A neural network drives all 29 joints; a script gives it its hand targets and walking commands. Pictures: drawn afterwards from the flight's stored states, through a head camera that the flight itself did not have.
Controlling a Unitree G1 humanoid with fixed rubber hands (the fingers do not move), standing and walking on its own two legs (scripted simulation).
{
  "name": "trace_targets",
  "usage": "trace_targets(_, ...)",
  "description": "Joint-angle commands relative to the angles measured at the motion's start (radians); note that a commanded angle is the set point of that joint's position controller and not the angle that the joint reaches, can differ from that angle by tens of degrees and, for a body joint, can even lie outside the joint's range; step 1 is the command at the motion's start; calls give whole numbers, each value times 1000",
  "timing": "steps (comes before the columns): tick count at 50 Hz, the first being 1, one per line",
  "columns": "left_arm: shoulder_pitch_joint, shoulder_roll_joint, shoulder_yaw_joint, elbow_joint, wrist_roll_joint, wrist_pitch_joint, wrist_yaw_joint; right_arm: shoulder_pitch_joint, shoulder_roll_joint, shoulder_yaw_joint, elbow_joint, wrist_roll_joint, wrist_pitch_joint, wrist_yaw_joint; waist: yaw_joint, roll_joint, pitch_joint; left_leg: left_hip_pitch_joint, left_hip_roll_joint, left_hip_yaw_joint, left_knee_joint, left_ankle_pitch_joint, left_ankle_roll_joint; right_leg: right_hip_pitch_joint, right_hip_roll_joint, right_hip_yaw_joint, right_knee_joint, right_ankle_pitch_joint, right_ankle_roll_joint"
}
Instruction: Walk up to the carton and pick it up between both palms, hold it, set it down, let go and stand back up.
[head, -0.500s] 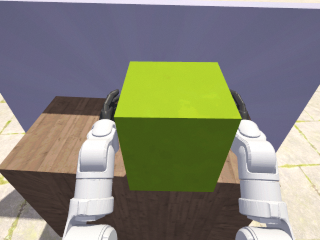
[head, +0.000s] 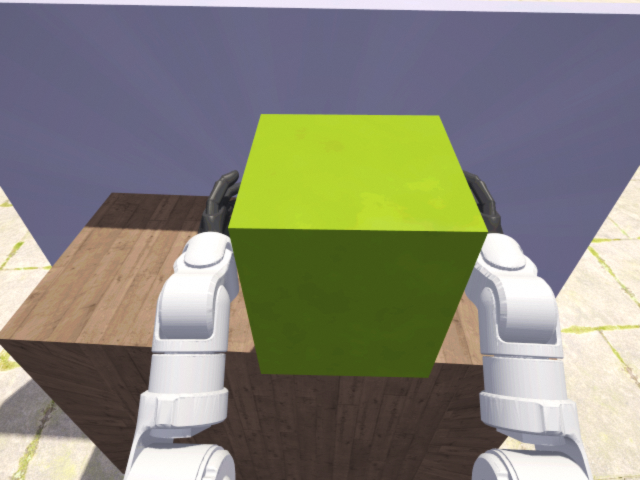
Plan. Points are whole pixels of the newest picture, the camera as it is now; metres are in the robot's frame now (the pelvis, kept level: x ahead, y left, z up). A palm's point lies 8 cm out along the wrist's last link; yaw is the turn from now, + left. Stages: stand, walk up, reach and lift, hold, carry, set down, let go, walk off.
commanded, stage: hold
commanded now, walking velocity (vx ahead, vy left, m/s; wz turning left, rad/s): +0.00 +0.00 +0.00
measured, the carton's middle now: (346, 249) +0.36 -0.01 +0.16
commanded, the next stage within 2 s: none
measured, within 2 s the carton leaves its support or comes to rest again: neither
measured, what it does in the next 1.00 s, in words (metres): stands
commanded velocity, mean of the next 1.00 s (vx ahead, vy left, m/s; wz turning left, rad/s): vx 0.00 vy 0.00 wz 0.00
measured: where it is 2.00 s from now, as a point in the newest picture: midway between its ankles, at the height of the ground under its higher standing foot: outside the picture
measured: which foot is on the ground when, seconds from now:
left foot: down 0.00-1.00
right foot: down 0.00-1.00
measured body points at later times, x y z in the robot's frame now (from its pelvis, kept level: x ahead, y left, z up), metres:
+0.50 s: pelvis +0.00 +0.00 +0.00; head -0.03 +0.01 +0.45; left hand +0.35 +0.15 +0.17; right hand +0.35 -0.16 +0.18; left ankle +0.01 +0.11 -0.76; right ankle +0.03 -0.11 -0.76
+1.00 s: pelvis +0.00 +0.00 +0.00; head -0.03 +0.01 +0.45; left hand +0.36 +0.15 +0.18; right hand +0.36 -0.16 +0.18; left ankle +0.01 +0.11 -0.76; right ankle +0.03 -0.11 -0.76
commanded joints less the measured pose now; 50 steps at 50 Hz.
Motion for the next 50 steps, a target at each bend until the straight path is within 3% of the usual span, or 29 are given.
trace_targets(1,-611,-418,-363,-111,-135,-50,-162,-602,431,373,-116,134,-58,153,-2,-4,-286,57,-28,-7,1,43,-22,116,34,-1,17,52,25)
trace_targets(8,-670,-445,-450,-234,-172,-76,-144,-682,468,464,-255,199,-85,134,9,20,-436,108,-24,-18,19,176,-26,175,27,14,44,189,29)
trace_targets(10,-637,-448,-458,-224,-173,-62,-142,-657,455,458,-249,193,-73,129,9,36,-419,104,-24,-14,19,173,-31,179,30,11,37,180,28)
trace_targets(12,-610,-424,-441,-205,-167,-45,-140,-601,445,442,-203,179,-53,130,6,8,-355,103,-21,-18,12,150,-31,160,31,5,26,152,25)
trace_targets(16,-573,-415,-394,-157,-141,-29,-153,-574,432,398,-165,149,-38,145,0,7,-284,84,-25,-14,-1,104,-29,138,34,1,14,115,25)
trace_targets(24,-646,-453,-446,-235,-175,-60,-155,-649,457,447,-261,182,-69,142,-2,23,-388,104,-25,-15,10,158,-33,167,31,8,26,170,29)
trace_targets(32,-617,-412,-384,-156,-140,-42,-156,-601,428,393,-156,143,-46,148,1,9,-312,75,-25,-12,-1,59,-27,125,32,1,12,59,24)
trace_targets(35,-624,-414,-363,-140,-135,-50,-162,-617,426,379,-149,140,-57,155,-1,8,-314,67,-29,-8,-1,58,-26,125,31,3,13,72,24)
trace_targets(41,-659,-425,-419,-217,-156,-67,-150,-657,454,434,-223,175,-75,143,9,7,-402,94,-27,-14,4,150,-26,179,30,8,31,171,29)
trace_targets(43,-634,-431,-422,-197,-151,-50,-147,-642,442,429,-216,178,-65,141,10,25,-372,95,-26,-12,3,156,-31,178,32,7,22,166,25)
trace_targets(50,-600,-426,-399,-184,-150,-39,-158,-599,443,406,-195,155,-51,152,0,3,-331,95,-32,-12,-6,125,-28,158,34,3,17,146,27)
